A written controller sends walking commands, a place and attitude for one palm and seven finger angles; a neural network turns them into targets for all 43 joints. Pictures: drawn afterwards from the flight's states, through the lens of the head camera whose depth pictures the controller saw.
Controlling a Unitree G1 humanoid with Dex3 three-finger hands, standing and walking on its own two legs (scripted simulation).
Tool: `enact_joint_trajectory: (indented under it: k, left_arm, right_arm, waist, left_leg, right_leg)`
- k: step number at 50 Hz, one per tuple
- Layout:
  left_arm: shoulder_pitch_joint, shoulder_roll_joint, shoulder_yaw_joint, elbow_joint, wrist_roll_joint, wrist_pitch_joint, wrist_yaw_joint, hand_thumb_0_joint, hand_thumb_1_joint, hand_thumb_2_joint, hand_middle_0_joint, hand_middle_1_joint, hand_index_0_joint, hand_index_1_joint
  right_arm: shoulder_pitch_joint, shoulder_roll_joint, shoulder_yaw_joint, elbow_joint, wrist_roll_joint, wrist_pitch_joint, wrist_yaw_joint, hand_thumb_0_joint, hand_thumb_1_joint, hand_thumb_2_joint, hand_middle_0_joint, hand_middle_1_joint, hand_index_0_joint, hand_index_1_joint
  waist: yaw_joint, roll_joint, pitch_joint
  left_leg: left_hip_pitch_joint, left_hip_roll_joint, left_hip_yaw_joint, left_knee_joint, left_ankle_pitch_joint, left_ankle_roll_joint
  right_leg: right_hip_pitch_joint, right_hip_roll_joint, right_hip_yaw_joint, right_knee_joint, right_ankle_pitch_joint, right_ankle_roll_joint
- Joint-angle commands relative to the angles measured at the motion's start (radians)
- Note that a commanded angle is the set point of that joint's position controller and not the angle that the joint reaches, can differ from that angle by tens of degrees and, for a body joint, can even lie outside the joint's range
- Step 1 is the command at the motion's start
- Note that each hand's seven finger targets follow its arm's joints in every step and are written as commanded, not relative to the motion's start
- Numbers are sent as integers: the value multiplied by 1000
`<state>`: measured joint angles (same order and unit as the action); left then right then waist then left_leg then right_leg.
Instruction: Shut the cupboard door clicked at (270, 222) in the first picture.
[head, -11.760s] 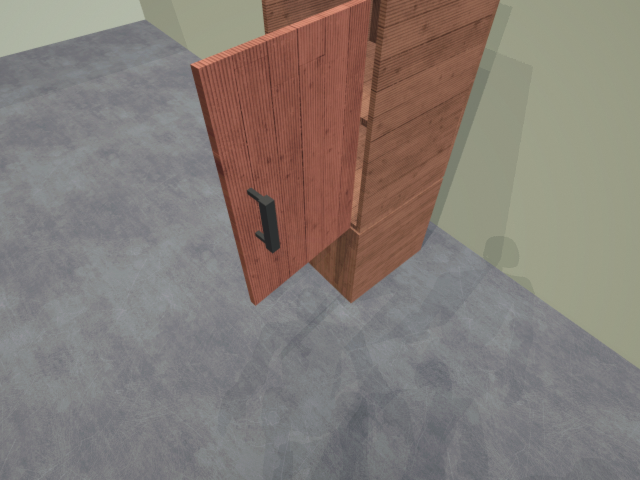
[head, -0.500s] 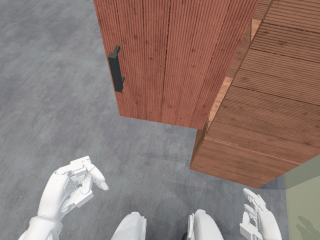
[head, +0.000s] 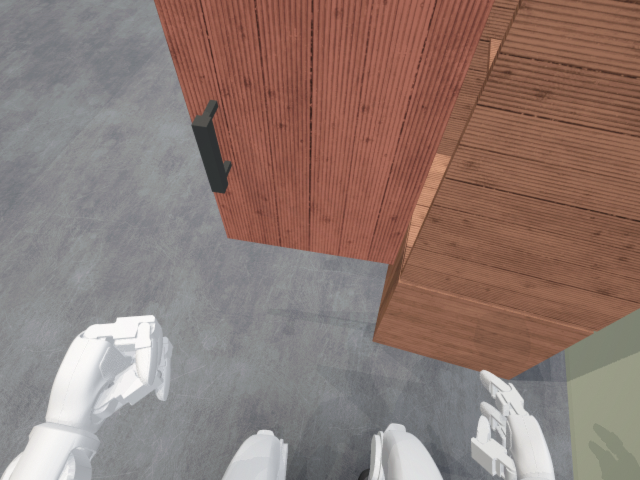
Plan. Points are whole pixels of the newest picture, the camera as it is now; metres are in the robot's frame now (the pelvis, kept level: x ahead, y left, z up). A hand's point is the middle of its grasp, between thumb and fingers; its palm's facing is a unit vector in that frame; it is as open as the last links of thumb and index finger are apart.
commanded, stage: raise the hand and make a fist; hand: left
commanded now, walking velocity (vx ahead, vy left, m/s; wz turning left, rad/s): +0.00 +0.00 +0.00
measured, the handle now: (216, 148) +0.55 +0.20 +0.05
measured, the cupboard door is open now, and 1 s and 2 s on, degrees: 96 96 96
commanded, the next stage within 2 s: bring the fist close to the handle in 0.40 s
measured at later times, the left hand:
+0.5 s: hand (156, 394) +0.20 +0.19 +0.04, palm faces -0.13 -0.99 -0.04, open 3.1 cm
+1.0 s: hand (185, 287) +0.32 +0.18 +0.06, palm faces -0.09 -1.00 -0.05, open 3.1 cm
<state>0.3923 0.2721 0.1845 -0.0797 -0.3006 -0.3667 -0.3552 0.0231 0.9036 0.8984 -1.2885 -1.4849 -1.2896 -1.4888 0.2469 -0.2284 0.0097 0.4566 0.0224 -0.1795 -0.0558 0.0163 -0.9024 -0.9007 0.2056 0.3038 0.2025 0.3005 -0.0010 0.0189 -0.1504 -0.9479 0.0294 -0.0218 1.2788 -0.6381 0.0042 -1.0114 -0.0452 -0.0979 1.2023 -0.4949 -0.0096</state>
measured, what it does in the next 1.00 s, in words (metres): stands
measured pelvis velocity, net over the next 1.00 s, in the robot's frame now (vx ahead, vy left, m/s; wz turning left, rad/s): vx -0.01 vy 0.01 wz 0.00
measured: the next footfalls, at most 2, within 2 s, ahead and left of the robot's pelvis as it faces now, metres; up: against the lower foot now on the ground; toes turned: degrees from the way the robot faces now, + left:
none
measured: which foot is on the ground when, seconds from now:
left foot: down 0.00-1.00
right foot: down 0.00-1.00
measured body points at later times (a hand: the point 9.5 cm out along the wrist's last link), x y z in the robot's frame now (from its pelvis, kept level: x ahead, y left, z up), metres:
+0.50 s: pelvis -0.01 +0.00 +0.00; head +0.06 +0.01 +0.44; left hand +0.21 +0.24 +0.05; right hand +0.18 -0.23 -0.07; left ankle -0.01 +0.11 -0.63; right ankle +0.05 -0.12 -0.63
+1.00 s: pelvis -0.01 +0.01 +0.01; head +0.08 +0.01 +0.45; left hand +0.32 +0.23 +0.06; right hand +0.14 -0.24 -0.08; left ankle -0.01 +0.11 -0.63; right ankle +0.05 -0.12 -0.63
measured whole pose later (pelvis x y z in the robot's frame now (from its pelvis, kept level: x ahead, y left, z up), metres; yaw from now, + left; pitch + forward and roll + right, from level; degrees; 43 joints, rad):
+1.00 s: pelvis -0.01 +0.01 +0.01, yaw +0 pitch +19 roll -2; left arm -0.04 0.26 0.18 0.25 -0.23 -0.33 -0.26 0.02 0.90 0.90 -1.30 -1.50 -1.30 -1.50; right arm 0.29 -0.25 0.03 0.52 0.02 -0.15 -0.05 0.02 -0.90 -0.90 0.20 0.30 0.20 0.30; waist -0.04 0.02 -0.16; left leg -0.95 0.01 0.01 1.22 -0.60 0.02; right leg -1.02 -0.06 -0.07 1.16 -0.45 0.01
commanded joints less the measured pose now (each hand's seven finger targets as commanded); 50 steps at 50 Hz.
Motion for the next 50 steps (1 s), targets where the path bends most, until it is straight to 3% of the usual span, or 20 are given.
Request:
enact_joint_trajectory:
  k: [1,3,7,8,10,12,14,17,19,22,25,29,30,32,36,39,42,46,49,50]
  left_arm:
    - [1,79,58,-112,-28,-63,2,0,900,900,-1300,-1500,-1300,-1500]
    - [-6,75,30,-76,-22,-45,-26,0,900,900,-1300,-1500,-1300,-1500]
    - [-50,146,72,-144,-22,-50,-38,0,900,900,-1300,-1500,-1300,-1500]
    - [-55,155,89,-173,-29,-61,-37,0,900,900,-1300,-1500,-1300,-1500]
    - [-43,153,110,-208,-39,-92,-17,0,900,900,-1300,-1500,-1300,-1500]
    - [-38,162,131,-206,-45,-113,7,0,900,900,-1300,-1500,-1300,-1500]
    - [-23,117,100,-173,-40,-121,17,0,900,900,-1300,-1500,-1300,-1500]
    - [-11,83,47,-85,-21,-90,7,0,900,900,-1300,-1500,-1300,-1500]
    - [-22,86,19,-90,-4,-70,-9,0,900,900,-1300,-1500,-1300,-1500]
    - [-59,133,45,-126,-7,-59,-22,0,900,900,-1300,-1500,-1300,-1500]
    - [-77,150,83,-199,-26,-91,-12,0,900,900,-1300,-1500,-1300,-1500]
    - [-263,130,61,-147,-14,-127,28,0,900,900,-1300,-1500,-1300,-1500]
    - [-277,98,26,-116,-4,-126,30,0,900,900,-1300,-1500,-1300,-1500]
    - [-302,94,13,-43,4,-99,24,0,900,900,-1300,-1500,-1300,-1500]
    - [-385,90,-35,-35,38,-20,6,0,900,900,-1300,-1500,-1300,-1500]
    - [-450,137,19,-56,39,14,28,0,900,900,-1300,-1500,-1300,-1500]
    - [-462,188,112,-18,24,2,76,0,900,900,-1300,-1500,-1300,-1500]
    - [-545,107,58,118,42,-26,109,0,900,900,-1300,-1500,-1300,-1500]
    - [-660,113,29,223,67,-25,90,0,900,900,-1300,-1500,-1300,-1500]
    - [-681,130,39,263,75,-23,81,0,900,900,-1300,-1500,-1300,-1500]
  right_arm:
    - [-20,-133,-64,-137,4,-50,-4,0,-900,-900,200,300,200,300]
    - [-19,-143,-67,-143,9,-49,-6,0,-900,-900,200,300,200,300]
    - [-22,-151,-68,-157,9,-56,-12,0,-900,-900,200,300,200,300]
    - [-20,-146,-68,-159,7,-58,-13,0,-900,-900,200,300,200,300]
    - [-22,-136,-68,-154,6,-63,-12,0,-900,-900,200,300,200,300]
    - [-24,-131,-66,-148,2,-61,-12,0,-900,-900,200,300,200,300]
    - [-24,-131,-66,-141,3,-57,-8,0,-900,-900,200,300,200,300]
    - [-26,-143,-64,-145,7,-46,-4,0,-900,-900,200,300,200,300]
    - [-23,-153,-66,-155,13,-45,-3,0,-900,-900,200,300,200,300]
    - [-23,-157,-62,-167,12,-49,-11,0,-900,-900,200,300,200,300]
    - [-24,-149,-60,-166,9,-58,-15,0,-900,-900,200,300,200,300]
    - [-16,-157,-47,-118,-2,-66,-21,0,-900,-900,200,300,200,300]
    - [-17,-158,-45,-115,-3,-69,-20,0,-900,-900,200,300,200,300]
    - [-3,-169,-45,-104,0,-67,-20,0,-900,-900,200,300,200,300]
    - [11,-179,-53,-110,9,-57,-16,0,-900,-900,200,300,200,300]
    - [13,-176,-54,-113,6,-45,-16,0,-900,-900,200,300,200,300]
    - [21,-167,-50,-102,-1,-33,-14,0,-900,-900,200,300,200,300]
    - [27,-160,-50,-75,-3,-18,-1,0,-900,-900,200,300,200,300]
    - [45,-175,-52,-56,-1,-3,2,0,-900,-900,200,300,200,300]
    - [51,-180,-54,-50,1,1,1,0,-900,-900,200,300,200,300]
  waist:
    - [-14,-3,-216]
    - [-26,-38,-207]
    - [-9,-4,-242]
    - [0,1,-279]
    - [10,9,-290]
    - [18,21,-281]
    - [8,25,-247]
    - [-13,2,-170]
    - [-21,16,-163]
    - [-19,-2,-192]
    - [-5,25,-246]
    - [-40,42,-190]
    - [-45,58,-180]
    - [-49,42,-183]
    - [-45,66,-273]
    - [-26,64,-342]
    - [-2,34,-352]
    - [-35,12,-278]
    - [-62,-5,-261]
    - [-61,-14,-257]
  left_leg:
    - [12,-42,3,-191,341,2]
    - [-16,-43,6,-182,311,8]
    - [10,-43,1,-192,323,14]
    - [19,-44,3,-195,337,13]
    - [42,-42,0,-202,358,10]
    - [35,-44,-1,-200,360,7]
    - [41,-44,-1,-211,339,3]
    - [10,-44,-5,-222,263,7]
    - [24,-43,-9,-239,219,7]
    - [24,-45,-11,-234,220,14]
    - [58,-44,-13,-233,271,11]
    - [38,-41,-30,-217,224,4]
    - [35,-42,-31,-218,205,4]
    - [34,-41,-37,-225,208,4]
    - [98,-38,-40,-257,277,0]
    - [132,-36,-39,-266,356,-3]
    - [119,-38,-30,-266,416,-10]
    - [89,-34,-19,-270,364,-11]
    - [61,-34,-12,-265,327,-2]
    - [56,-33,-10,-270,309,0]
  right_leg:
    - [295,36,72,-168,187,-10]
    - [297,29,95,-190,142,-6]
    - [312,32,97,-184,146,-15]
    - [338,27,102,-181,164,-13]
    - [337,32,87,-166,191,-14]
    - [332,39,81,-157,185,-19]
    - [291,39,63,-152,163,-17]
    - [242,43,61,-180,66,-17]
    - [218,39,59,-192,26,-14]
    - [248,40,72,-201,17,-17]
    - [267,41,62,-179,85,-17]
    - [172,50,39,-146,43,-18]
    - [149,48,36,-144,34,-17]
    - [145,50,30,-143,44,-19]
    - [189,38,28,-148,117,-16]
    - [240,36,28,-148,178,-16]
    - [293,40,27,-143,230,-20]
    - [247,34,29,-158,202,-12]
    - [245,32,44,-173,189,-12]
    - [247,30,48,-180,175,-13]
